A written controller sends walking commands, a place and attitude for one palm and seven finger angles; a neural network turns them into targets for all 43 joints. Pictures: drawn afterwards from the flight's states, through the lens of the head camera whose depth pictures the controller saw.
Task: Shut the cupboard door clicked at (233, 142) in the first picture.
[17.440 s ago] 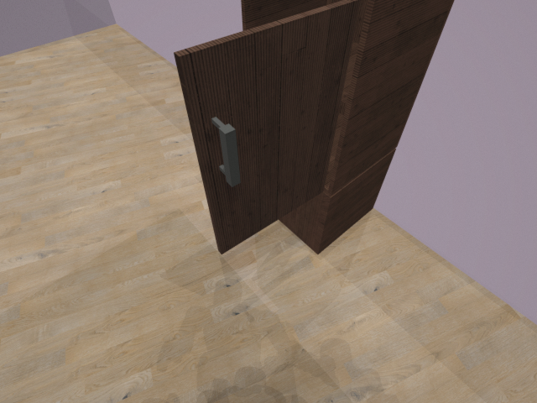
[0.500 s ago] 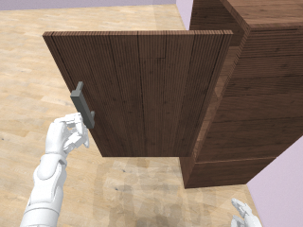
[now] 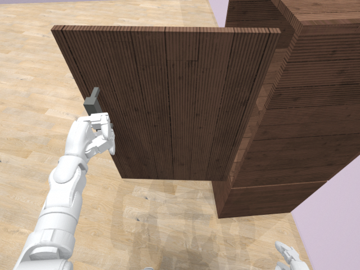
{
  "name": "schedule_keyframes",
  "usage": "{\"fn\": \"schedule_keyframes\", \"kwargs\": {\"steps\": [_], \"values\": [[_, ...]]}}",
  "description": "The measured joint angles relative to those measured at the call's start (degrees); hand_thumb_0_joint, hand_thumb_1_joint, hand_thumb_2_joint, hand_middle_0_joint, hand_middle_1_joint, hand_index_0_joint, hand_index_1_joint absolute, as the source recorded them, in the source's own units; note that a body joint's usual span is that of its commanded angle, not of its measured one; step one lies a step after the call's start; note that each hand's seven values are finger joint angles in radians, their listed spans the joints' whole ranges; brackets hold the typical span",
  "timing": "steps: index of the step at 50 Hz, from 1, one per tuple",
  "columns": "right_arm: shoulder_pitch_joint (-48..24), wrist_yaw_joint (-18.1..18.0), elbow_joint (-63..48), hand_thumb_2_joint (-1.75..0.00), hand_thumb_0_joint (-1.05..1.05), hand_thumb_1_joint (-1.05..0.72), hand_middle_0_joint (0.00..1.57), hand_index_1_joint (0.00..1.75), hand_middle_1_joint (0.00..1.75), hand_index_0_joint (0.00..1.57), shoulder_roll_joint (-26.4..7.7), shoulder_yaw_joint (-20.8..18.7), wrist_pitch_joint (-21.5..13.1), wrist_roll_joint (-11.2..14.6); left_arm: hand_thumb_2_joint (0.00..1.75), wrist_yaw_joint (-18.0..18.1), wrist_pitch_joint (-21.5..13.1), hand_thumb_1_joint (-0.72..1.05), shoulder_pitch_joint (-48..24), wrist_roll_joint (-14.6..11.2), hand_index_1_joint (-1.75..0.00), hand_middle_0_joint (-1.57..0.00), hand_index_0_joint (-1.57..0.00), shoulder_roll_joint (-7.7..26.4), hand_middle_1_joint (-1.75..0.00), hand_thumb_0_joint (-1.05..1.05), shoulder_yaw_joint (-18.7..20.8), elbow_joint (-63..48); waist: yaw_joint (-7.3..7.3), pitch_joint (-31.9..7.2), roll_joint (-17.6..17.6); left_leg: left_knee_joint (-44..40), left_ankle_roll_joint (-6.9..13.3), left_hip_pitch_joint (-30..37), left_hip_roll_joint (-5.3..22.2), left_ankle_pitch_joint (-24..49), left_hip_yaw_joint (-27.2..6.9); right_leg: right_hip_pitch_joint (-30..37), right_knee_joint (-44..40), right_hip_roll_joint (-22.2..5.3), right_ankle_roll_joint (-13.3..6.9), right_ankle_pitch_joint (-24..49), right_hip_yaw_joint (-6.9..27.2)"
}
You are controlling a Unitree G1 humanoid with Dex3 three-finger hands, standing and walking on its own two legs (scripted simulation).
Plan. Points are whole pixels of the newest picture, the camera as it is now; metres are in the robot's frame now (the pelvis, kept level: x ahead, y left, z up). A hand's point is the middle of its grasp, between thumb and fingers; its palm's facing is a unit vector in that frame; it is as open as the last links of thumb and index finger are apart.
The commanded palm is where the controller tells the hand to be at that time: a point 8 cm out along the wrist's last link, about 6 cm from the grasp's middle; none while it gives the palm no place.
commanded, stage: push the door shut along its arc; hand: left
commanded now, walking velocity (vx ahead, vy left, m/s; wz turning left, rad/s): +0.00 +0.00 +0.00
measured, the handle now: (101, 116) +0.45 +0.20 +0.08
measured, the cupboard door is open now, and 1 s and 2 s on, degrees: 84 68 55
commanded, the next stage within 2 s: pull the fist back off the door in 1.50 s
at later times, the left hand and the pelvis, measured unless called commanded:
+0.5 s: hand (123, 119) +0.44 +0.15 +0.08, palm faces -0.21 -0.98 -0.04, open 3.1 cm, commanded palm +0.43 +0.19 +0.08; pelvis +0.00 +0.01 -0.01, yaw -1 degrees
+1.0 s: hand (144, 102) +0.49 +0.10 +0.08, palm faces -0.35 -0.94 -0.02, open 3.1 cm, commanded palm +0.49 +0.16 +0.08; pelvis -0.01 +0.01 -0.02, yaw -2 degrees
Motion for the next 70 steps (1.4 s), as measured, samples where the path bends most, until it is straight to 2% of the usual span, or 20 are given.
{"fn": "schedule_keyframes", "kwargs": {"steps": [23, 31, 38, 44, 52, 57, 64, 70], "values": [[3.8, 0.3, 1.0, -0.90, 0.01, -0.90, 0.20, 0.30, 0.30, 0.20, -0.9, -0.4, 2.9, -0.4, 0.90, -7.0, -2.3, 0.90, -17.8, 1.2, -1.50, -1.30, -1.31, 4.3, -1.50, 0.01, 2.5, 20.8, -3.56, -0.5, -0.5, 2.0, 0.5, -5.1, 0.2, -0.3, 0.5, -5.1, 1.6, 0.1, 0.3, 0.2, 0.5], [4.3, 0.7, 1.0, -0.90, 0.01, -0.90, 0.20, 0.30, 0.30, 0.20, -0.6, 0.2, 3.7, -0.9, 0.90, -8.7, -3.6, 0.90, -23.6, 2.7, -1.50, -1.30, -1.30, 5.4, -1.50, 0.01, 4.4, 26.4, -5.08, -0.5, -0.8, 3.4, 0.7, -7.6, 0.4, -0.5, 0.8, -7.7, 2.9, 0.3, 0.4, 0.2, 0.9], [5.4, 0.9, 0.7, -0.90, 0.01, -0.90, 0.20, 0.30, 0.30, 0.20, -0.9, 0.1, 3.9, -1.3, 0.90, -10.5, -3.0, 0.90, -29.0, 3.9, -1.50, -1.30, -1.30, 8.7, -1.50, 0.01, 4.9, 30.4, -6.71, -0.4, -0.8, 5.1, 0.7, -11.0, 0.8, -0.8, 0.5, -10.9, 4.0, 0.6, 0.3, 0.2, 0.7], [6.6, 1.0, 1.4, -0.90, 0.01, -0.90, 0.20, 0.30, 0.30, 0.20, -1.4, -0.3, 4.3, -1.6, 0.90, -12.0, -2.2, 0.90, -31.9, 3.6, -1.50, -1.30, -1.30, 8.3, -1.50, 0.01, 4.0, 31.8, -7.23, -0.7, -0.3, 6.2, 0.9, -12.9, 0.8, -1.2, 0.5, -12.7, 4.8, 0.6, 0.5, -0.1, 0.7], [7.2, 1.3, 0.7, -0.90, 0.01, -0.90, 0.20, 0.30, 0.30, 0.20, -1.2, -0.2, 4.4, -2.2, 0.90, -11.5, -1.5, 0.90, -35.3, 5.4, -1.50, -1.30, -1.30, 8.7, -1.50, 0.01, 5.5, 33.0, -8.93, -0.7, 0.0, 7.1, 0.9, -14.7, 1.2, -1.6, 0.9, -14.6, 5.6, 1.0, 0.5, -0.2, 1.1], [7.8, 1.3, 0.6, -0.90, 0.01, -0.90, 0.20, 0.30, 0.30, 0.20, -1.0, 0.1, 4.9, -2.3, 0.90, -12.5, -1.0, 0.89, -37.2, 5.9, -1.50, -1.30, -1.30, 10.1, -1.50, 0.01, 6.3, 35.0, -9.37, -1.0, 0.2, 7.5, 0.8, -15.4, 1.5, -1.9, 1.0, -15.3, 6.0, 1.2, 0.4, -0.4, 1.2], [7.7, 1.0, 1.2, -0.90, 0.01, -0.90, 0.20, 0.30, 0.30, 0.20, -1.1, 0.3, 4.6, -2.5, 0.91, -13.7, 0.6, 0.88, -42.7, 6.1, -1.50, -1.30, -1.30, 12.2, -1.50, -0.01, 4.2, 38.7, -9.95, -0.5, 0.2, 9.1, 0.7, -18.1, 1.6, -2.1, -0.1, -17.5, 7.1, 1.3, 0.1, -0.7, 0.2], [7.3, 0.7, 2.1, -0.90, 0.01, -0.90, 0.20, 0.30, 0.30, 0.20, -1.6, 0.1, 3.8, -3.0, 0.93, -14.8, 1.2, 0.91, -46.1, 5.8, -1.50, -1.30, -1.30, 12.5, -1.50, 0.00, 3.4, 39.5, -10.32, -0.3, 0.2, 10.6, 0.7, -20.9, 1.6, -2.3, -0.5, -20.0, 8.3, 1.3, 0.0, -0.9, -0.1]]}}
